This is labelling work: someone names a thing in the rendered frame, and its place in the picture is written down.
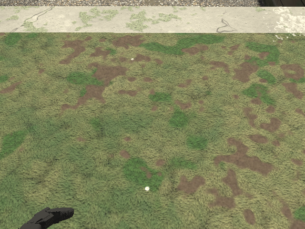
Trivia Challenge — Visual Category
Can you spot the left robot hand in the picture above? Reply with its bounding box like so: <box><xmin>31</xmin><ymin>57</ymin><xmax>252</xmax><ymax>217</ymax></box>
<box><xmin>18</xmin><ymin>207</ymin><xmax>74</xmax><ymax>229</ymax></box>

